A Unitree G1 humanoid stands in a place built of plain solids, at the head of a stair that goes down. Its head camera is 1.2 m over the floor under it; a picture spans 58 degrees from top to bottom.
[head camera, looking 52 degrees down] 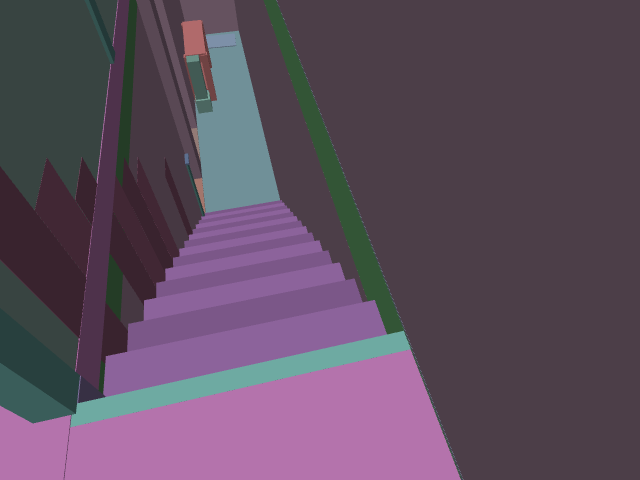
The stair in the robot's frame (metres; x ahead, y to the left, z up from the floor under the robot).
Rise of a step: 0.19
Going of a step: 0.22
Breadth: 0.95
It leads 13 degrees to the left of straight ahead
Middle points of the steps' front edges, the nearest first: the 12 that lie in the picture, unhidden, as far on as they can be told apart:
0.48 0.21 0.00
0.70 0.26 -0.19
0.92 0.31 -0.38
1.14 0.36 -0.57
1.35 0.41 -0.76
1.57 0.47 -0.95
1.79 0.52 -1.14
2.01 0.57 -1.33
2.23 0.62 -1.52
2.45 0.67 -1.71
2.66 0.72 -1.90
2.88 0.77 -2.10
